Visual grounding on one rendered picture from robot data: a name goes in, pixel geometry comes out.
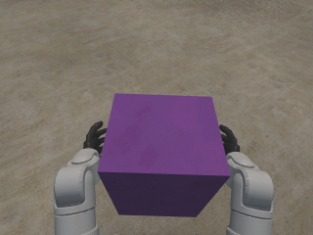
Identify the right robot hand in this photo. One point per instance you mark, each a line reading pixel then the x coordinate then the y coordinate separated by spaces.
pixel 230 141

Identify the carton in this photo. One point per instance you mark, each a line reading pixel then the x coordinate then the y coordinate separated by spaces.
pixel 163 155

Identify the left robot hand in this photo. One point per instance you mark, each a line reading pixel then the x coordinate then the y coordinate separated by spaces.
pixel 92 141

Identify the left robot forearm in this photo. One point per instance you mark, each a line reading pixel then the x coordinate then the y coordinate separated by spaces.
pixel 75 195

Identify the right robot forearm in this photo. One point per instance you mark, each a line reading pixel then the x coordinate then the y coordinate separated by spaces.
pixel 252 197

